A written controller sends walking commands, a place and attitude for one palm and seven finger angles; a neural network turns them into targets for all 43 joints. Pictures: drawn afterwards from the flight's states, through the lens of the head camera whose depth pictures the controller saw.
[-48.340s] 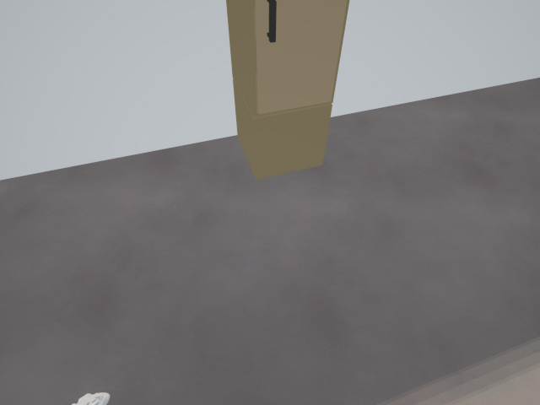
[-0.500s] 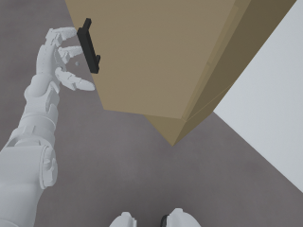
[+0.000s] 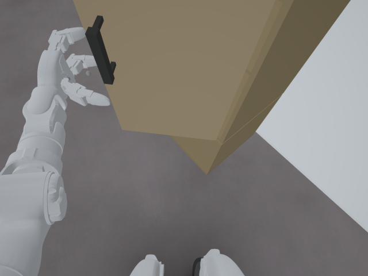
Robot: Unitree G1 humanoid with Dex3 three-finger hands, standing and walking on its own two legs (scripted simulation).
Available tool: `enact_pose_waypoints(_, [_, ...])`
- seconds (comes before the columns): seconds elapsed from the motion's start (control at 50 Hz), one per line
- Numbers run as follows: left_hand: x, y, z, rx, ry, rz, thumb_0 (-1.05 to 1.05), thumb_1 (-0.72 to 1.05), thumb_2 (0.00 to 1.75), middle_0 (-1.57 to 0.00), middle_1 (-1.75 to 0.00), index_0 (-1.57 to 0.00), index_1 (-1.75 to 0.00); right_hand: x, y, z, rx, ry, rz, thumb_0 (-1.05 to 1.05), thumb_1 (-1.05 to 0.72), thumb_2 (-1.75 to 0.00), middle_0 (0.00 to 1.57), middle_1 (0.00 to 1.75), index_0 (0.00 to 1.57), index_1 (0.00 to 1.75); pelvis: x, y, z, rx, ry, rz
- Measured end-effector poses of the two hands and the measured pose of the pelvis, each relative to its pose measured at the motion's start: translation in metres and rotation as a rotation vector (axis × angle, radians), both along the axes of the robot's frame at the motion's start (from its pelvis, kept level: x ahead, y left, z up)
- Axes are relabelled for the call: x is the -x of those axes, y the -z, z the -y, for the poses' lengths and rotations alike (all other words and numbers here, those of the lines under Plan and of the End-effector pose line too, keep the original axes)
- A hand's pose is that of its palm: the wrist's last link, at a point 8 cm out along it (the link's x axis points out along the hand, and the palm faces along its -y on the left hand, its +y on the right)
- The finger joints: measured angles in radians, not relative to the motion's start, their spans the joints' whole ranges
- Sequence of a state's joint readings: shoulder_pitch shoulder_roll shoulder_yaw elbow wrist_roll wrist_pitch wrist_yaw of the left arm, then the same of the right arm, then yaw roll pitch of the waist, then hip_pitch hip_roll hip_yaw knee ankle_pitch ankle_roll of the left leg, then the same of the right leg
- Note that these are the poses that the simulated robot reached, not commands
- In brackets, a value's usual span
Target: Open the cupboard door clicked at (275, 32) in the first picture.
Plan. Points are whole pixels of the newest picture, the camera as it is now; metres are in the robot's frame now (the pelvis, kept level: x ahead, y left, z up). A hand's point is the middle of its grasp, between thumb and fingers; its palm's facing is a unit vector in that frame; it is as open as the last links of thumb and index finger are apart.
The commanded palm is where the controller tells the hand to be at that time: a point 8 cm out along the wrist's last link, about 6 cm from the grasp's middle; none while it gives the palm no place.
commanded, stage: move the hooked fingers beside the handle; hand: left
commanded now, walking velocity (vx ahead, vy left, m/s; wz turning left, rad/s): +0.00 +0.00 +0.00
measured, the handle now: (104, 52) +0.56 +0.16 +0.10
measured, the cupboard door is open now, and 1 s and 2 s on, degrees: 43 43 43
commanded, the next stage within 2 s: none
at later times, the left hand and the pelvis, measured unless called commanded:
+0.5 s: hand (85, 71) +0.51 +0.20 +0.09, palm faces -0.07 -1.00 +0.00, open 15.3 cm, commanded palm +0.50 +0.22 +0.09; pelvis +0.00 +0.00 +0.00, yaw -2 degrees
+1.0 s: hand (82, 72) +0.51 +0.20 +0.09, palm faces -0.13 -0.99 +0.00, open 14.4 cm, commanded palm +0.50 +0.25 +0.09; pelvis +0.00 +0.01 +0.00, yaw -4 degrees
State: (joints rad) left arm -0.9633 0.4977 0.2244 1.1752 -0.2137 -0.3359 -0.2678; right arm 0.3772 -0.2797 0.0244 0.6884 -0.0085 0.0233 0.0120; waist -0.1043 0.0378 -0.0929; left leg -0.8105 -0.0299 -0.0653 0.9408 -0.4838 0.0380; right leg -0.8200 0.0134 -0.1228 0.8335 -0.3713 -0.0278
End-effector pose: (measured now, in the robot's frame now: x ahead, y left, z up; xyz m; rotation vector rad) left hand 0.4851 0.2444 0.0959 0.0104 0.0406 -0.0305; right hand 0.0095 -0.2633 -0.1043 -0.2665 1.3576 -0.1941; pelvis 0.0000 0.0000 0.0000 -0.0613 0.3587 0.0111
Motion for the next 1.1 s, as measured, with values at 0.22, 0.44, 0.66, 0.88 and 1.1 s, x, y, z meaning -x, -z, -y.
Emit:
enact_pose_waypoints(0.22, [-0.001,0.000,-0.002,0.000,0.016,-0.002,-0.01,-0.50,0.30,-0.30,-1.20,0.00,-1.06,0.014,-0.002,-0.002,0.006,0.025,-0.012,0.01,-0.90,-0.90,0.20,0.30,0.20,0.30,0.002,0.000,-0.001,-0.001,0.011,0.001])
enact_pose_waypoints(0.44, [-0.006,0.001,-0.007,0.006,0.038,0.005,-0.01,-0.50,0.30,-0.30,-1.20,-0.03,-1.10,0.019,-0.006,-0.003,0.023,0.051,-0.008,0.01,-0.90,-0.90,0.20,0.30,0.20,0.30,0.002,0.000,-0.003,0.001,0.028,-0.003])
enact_pose_waypoints(0.66, [-0.008,0.001,-0.011,0.009,0.055,0.006,-0.01,-0.50,0.30,-0.30,-1.20,-0.06,-1.10,0.020,-0.008,-0.006,0.027,0.077,-0.008,0.01,-0.90,-0.90,0.20,0.30,0.20,0.30,-0.001,-0.001,-0.006,0.003,0.045,-0.005])
enact_pose_waypoints(0.88, [-0.008,0.001,-0.016,0.005,0.074,0.010,-0.01,-0.50,0.30,-0.30,-1.20,-0.13,-1.12,0.016,-0.010,-0.009,0.030,0.093,0.006,0.01,-0.90,-0.90,0.20,0.30,0.20,0.30,-0.004,-0.001,-0.008,0.004,0.057,-0.002])
enact_pose_waypoints(1.1, [-0.012,0.003,-0.019,0.004,0.092,-0.008,-0.01,-0.50,0.30,-0.30,-1.20,-0.27,-1.18,0.016,-0.011,-0.007,0.049,0.100,0.028,0.01,-0.90,-0.90,0.21,0.30,0.20,0.30,0.001,0.001,-0.008,0.004,0.065,-0.006])
